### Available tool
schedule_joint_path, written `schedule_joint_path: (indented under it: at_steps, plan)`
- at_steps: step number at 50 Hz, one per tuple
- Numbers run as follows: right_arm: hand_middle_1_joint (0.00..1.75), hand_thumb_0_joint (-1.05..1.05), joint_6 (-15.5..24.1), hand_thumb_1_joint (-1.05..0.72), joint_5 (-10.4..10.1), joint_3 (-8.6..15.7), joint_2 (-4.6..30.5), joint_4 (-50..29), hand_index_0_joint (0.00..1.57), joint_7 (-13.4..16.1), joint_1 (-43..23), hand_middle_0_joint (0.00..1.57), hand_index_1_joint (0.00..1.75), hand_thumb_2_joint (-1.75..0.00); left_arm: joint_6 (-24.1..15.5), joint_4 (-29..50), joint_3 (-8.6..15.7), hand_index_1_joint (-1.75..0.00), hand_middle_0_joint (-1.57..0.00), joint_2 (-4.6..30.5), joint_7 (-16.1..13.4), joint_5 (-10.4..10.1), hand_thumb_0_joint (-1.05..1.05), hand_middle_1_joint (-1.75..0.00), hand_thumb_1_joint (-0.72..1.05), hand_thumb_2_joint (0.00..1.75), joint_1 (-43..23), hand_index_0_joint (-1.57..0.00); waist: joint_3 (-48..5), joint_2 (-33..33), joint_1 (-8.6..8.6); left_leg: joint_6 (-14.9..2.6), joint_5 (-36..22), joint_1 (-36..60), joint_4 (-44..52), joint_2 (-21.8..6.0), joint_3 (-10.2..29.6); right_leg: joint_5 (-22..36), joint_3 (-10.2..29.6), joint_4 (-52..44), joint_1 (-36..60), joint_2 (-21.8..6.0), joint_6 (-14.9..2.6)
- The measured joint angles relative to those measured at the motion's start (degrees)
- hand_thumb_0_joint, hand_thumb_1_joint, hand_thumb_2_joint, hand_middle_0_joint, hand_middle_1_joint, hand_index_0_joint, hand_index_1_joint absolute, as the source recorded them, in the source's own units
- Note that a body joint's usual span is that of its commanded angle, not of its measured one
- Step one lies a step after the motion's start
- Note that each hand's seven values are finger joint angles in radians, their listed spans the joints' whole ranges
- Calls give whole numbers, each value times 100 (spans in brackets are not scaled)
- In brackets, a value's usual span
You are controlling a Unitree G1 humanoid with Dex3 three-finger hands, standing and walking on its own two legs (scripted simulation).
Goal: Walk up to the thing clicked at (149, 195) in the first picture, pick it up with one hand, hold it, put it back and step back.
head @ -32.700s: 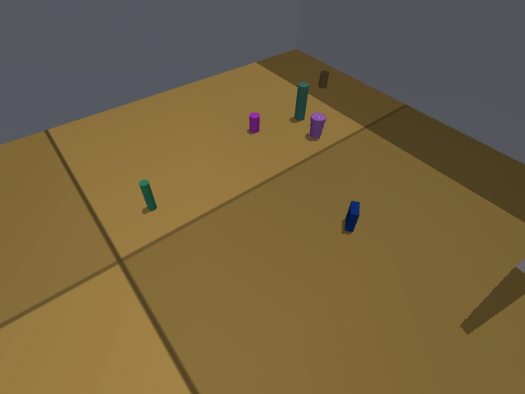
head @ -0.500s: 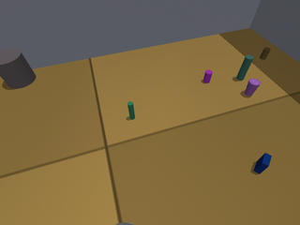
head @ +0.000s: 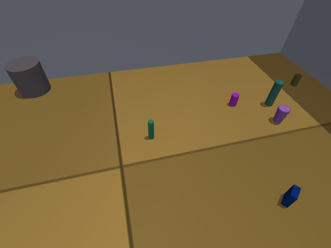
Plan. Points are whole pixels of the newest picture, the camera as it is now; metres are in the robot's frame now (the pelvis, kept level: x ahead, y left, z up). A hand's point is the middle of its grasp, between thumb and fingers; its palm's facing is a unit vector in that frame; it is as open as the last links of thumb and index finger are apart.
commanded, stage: step back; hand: left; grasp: from the side
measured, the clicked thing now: (151, 129) +1.07 +0.14 -0.67
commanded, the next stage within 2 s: stand in 0.46 s
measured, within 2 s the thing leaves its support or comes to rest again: neither
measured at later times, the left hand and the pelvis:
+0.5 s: hand (70, 246) +0.17 +0.25 -0.13, palm faces -0.03 -0.93 -0.37, open 7.4 cm; pelvis +0.04 +0.00 +0.01, yaw -2 degrees
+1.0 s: hand out of the picture +0.11 +0.24 -0.14, palm faces -0.07 -0.94 -0.34, open 7.4 cm; pelvis +0.02 -0.01 +0.02, yaw -2 degrees
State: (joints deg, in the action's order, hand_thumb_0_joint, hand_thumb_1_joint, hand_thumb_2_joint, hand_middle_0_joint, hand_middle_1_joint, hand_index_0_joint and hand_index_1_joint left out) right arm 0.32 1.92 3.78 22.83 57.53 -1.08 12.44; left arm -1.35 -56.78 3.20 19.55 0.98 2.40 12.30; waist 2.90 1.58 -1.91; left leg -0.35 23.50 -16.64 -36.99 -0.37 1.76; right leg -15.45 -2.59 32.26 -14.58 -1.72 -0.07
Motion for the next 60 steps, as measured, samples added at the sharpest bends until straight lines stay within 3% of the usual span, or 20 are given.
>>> schedule_joint_path:
  at_steps: [2,5,8,10,12,15,23,33,60]
  plan:
    - [30,1,31,-91,37,31,-25,57,20,22,-35,20,29,-90,59,-21,-28,-30,-21,50,-3,-26,0,-30,90,89,-36,-20,46,-135,-2,-18,-734,115,263,97,-110,-144,89,222,-61,-126,56]
    - [30,1,54,-91,65,-18,-144,105,20,36,-84,20,29,-90,138,-134,-37,-30,-21,135,-9,-105,0,-30,91,89,-53,-20,-11,-256,52,-91,-657,159,295,126,-203,-734,313,571,-175,-40,-47]
    - [30,1,111,-91,82,-85,-298,116,20,44,-177,21,29,-90,131,-207,-21,-30,-21,249,-41,-150,0,-30,91,89,-120,-20,36,-349,86,-91,-625,277,427,83,-274,-960,334,651,-173,30,-117]
    - [30,1,137,-91,51,-115,-350,112,20,59,-255,21,30,-90,88,-249,-16,-30,-21,278,-68,-166,0,-30,91,89,-212,-20,114,-347,99,-66,-597,338,450,54,-307,-695,278,264,-35,25,-129]
    - [30,1,108,-91,-25,-132,-354,132,21,84,-355,21,30,-90,30,-288,-15,-30,-20,239,-108,-163,0,-30,91,89,-339,-20,217,-235,121,-26,-534,385,393,-16,-282,31,224,-113,155,70,2]
    - [30,1,41,-91,-117,-136,-367,164,21,125,-468,21,30,-90,-33,-270,-56,-30,-20,184,-105,-149,0,-30,91,89,-451,-20,195,-97,154,14,-491,418,402,-71,-246,-61,186,-174,222,119,72]
    - [30,1,47,-91,-90,-146,-358,357,20,125,-737,21,30,-90,-8,-259,-124,-30,-21,106,-129,-153,0,-30,91,89,-782,-20,68,-65,156,13,-497,624,586,0,-296,-210,234,-90,297,48,72]
    - [30,1,48,-91,-149,-246,-338,582,20,91,-955,21,29,-90,14,-512,-304,-30,-21,-32,-108,-207,0,-30,91,89,-1008,-20,132,-141,222,70,-1070,1113,1599,-10,-286,313,211,-1019,752,70,59]
    - [30,1,2,-91,-101,-280,-305,925,20,24,-608,20,29,-90,27,-882,-348,-30,-21,50,-71,-167,0,-30,91,89,-555,-20,15,-82,198,176,-1433,1072,1981,-128,-251,684,172,-1426,723,192,-48]
